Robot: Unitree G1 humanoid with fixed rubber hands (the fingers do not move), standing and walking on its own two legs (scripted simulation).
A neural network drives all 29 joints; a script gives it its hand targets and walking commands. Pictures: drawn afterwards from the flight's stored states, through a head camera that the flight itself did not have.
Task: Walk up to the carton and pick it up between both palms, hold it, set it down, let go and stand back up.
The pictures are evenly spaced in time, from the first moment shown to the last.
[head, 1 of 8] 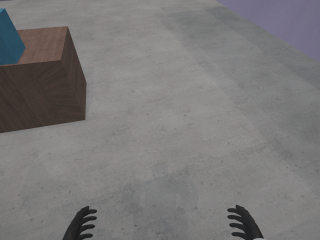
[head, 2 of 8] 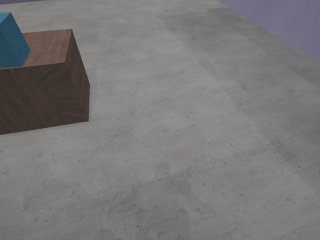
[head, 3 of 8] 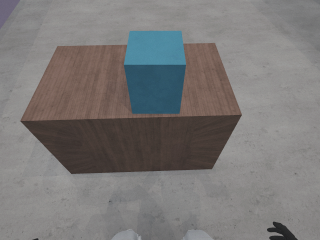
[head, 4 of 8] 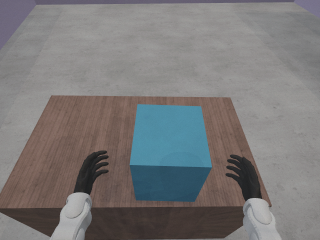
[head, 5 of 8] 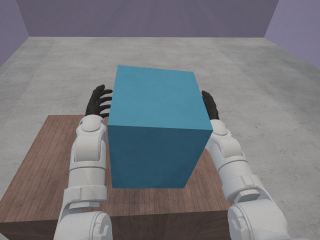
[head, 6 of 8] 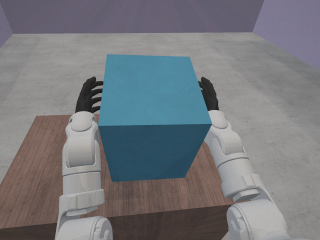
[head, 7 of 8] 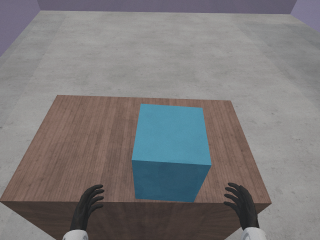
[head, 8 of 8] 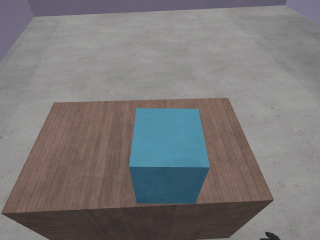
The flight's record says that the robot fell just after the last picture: no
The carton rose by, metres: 0.23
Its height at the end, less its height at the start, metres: +0.00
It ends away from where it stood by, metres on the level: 0.02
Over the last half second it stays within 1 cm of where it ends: yes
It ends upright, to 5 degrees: yes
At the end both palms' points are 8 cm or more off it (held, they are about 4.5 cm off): yes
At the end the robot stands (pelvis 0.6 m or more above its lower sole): yes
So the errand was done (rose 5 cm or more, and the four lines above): yes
